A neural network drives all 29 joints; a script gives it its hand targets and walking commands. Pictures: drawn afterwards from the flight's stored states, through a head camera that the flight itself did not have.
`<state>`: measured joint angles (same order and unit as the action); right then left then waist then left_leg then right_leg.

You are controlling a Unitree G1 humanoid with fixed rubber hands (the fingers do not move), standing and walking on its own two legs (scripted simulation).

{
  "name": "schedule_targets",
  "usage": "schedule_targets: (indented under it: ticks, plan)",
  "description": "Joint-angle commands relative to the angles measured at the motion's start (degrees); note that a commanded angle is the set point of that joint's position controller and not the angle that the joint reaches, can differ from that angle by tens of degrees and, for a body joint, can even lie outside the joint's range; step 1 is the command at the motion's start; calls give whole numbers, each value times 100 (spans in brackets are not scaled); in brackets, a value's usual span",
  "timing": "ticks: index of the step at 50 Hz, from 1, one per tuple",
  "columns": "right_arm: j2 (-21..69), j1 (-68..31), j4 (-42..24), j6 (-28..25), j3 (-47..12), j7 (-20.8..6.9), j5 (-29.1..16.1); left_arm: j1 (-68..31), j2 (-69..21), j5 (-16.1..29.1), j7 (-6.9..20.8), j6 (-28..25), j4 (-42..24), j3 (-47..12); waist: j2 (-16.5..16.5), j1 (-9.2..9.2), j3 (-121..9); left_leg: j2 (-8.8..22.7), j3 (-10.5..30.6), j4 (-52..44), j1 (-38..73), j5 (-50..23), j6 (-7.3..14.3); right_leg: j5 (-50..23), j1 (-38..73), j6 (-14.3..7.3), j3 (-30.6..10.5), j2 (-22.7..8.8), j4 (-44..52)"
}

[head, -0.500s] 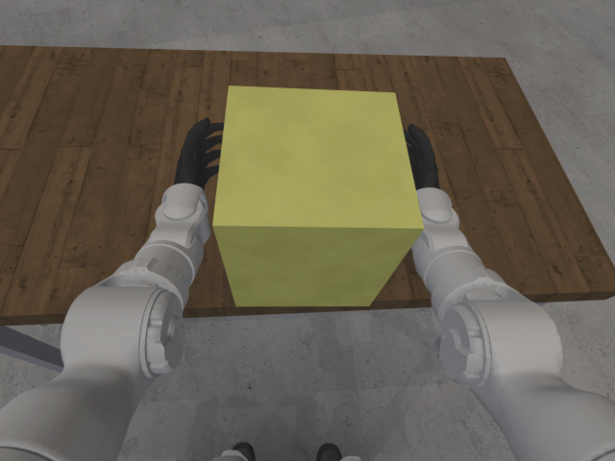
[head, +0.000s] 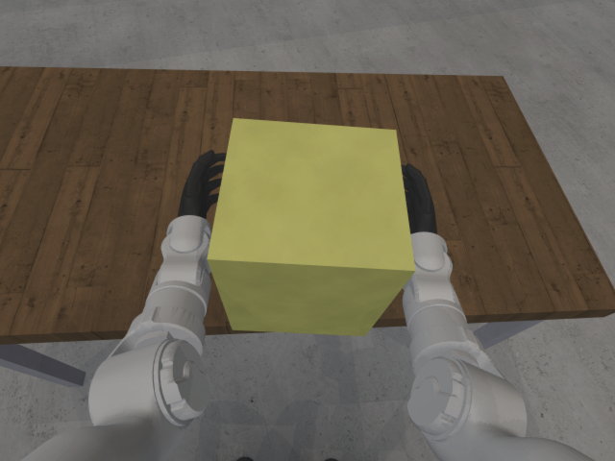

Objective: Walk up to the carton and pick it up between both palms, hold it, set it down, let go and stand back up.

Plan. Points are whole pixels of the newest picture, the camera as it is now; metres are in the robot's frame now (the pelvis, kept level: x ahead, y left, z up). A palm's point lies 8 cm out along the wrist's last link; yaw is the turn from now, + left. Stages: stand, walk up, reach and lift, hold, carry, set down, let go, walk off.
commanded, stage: reach and lift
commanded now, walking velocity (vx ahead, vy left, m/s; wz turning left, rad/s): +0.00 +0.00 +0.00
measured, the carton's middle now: (306, 239) +0.39 +0.01 +0.00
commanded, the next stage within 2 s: none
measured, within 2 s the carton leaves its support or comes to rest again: leaves its support in 1.56 s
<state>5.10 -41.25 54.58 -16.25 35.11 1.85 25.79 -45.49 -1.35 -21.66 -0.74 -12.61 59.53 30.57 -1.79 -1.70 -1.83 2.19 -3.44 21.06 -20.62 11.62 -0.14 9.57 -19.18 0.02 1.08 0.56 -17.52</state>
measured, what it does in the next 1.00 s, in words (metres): stands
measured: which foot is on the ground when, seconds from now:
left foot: down 0.00-1.00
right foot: down 0.00-1.00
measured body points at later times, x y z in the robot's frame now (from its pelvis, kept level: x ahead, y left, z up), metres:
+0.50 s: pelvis +0.00 +0.00 +0.00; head +0.08 +0.02 +0.44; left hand +0.42 +0.17 +0.03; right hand +0.42 -0.14 +0.04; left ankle -0.03 +0.11 -0.75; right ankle -0.02 -0.12 -0.75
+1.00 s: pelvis +0.00 +0.00 +0.00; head +0.08 +0.02 +0.44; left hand +0.42 +0.17 +0.03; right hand +0.42 -0.14 +0.04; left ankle -0.03 +0.11 -0.75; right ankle -0.02 -0.12 -0.75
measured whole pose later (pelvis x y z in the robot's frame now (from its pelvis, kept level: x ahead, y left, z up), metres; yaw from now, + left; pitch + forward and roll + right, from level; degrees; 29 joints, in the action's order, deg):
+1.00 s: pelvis +0.00 +0.00 +0.00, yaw +1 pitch +12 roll -1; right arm 4.3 -40.4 56.5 -18.4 33.5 3.1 23.5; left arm -44.8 -1.7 -21.4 -1.1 -11.8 58.5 29.3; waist -2.3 -1.0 -2.7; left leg 2.2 -3.5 19.8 -21.1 10.4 -0.1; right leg 8.6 -18.8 -0.1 3.1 0.1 -15.6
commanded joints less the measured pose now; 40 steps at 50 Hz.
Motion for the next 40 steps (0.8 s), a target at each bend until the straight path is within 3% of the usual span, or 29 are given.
schedule_targets:
  ticks: [1,40]
  plan:
    - [3039,-2619,169,-252,-1801,-630,280,-2332,-2439,-203,484,37,-24,-1096,180,-271,-2923,-110,-464,82,501,-3096,-73,-3156,2305,158,297,-81,-488]
    - [3032,-2625,300,-403,-1909,-587,194,-2270,-2649,-208,444,101,-53,-1276,270,-246,-2888,-101,-370,-89,342,-2722,-52,-2929,2318,83,348,-89,-361]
